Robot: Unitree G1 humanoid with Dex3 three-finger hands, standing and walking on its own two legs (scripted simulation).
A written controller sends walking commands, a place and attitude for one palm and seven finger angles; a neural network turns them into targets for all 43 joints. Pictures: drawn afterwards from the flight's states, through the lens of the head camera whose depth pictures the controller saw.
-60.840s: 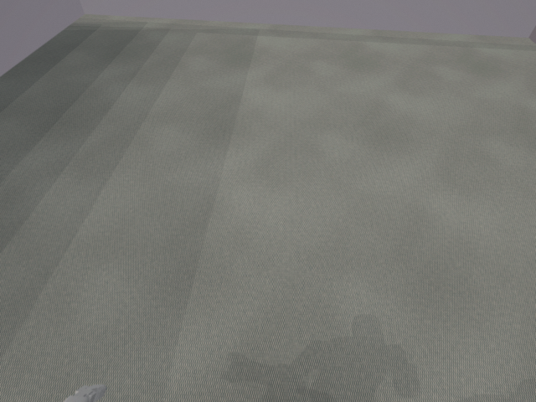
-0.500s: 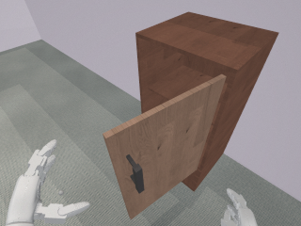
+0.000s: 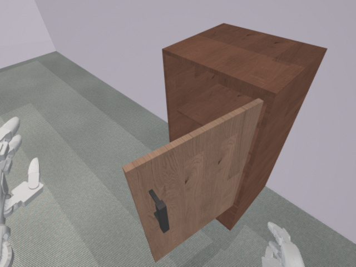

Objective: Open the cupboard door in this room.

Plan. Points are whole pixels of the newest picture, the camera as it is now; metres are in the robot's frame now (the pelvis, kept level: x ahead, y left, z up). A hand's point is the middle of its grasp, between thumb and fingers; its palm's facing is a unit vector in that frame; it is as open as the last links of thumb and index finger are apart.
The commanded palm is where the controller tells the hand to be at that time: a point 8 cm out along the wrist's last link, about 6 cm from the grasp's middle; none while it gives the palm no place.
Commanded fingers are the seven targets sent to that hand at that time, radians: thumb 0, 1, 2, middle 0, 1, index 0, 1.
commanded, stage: draw the hand back to the body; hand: left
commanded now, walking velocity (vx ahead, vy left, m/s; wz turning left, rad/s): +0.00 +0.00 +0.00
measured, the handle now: (158, 211) +0.27 +0.09 -0.04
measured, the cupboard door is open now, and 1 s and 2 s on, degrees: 79 79 79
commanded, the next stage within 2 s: step back with the hand held close in 0.30 s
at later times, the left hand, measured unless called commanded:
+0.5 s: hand (39, 182) +0.19 +0.26 +0.18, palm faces +0.48 -0.78 -0.40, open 7.4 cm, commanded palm +0.14 +0.30 +0.18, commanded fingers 0.00 0.90 0.90 -0.20 -0.30 -0.20 -0.30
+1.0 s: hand (19, 213) +0.14 +0.27 +0.16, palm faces +0.44 -0.76 -0.48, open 7.4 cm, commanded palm +0.08 +0.31 +0.18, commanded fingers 0.00 0.90 0.90 -0.20 -0.30 -0.20 -0.30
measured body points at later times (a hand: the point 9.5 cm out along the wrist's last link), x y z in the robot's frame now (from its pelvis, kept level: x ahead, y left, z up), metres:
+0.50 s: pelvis +0.00 +0.00 +0.00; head -0.02 -0.02 +0.45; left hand +0.16 +0.30 +0.20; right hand +0.18 -0.22 -0.08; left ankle -0.05 +0.12 -0.74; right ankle +0.02 -0.12 -0.74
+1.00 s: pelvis -0.06 +0.01 -0.01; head -0.06 +0.01 +0.44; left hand +0.11 +0.31 +0.19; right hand +0.11 -0.23 -0.08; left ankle -0.05 +0.12 -0.74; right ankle +0.02 -0.12 -0.74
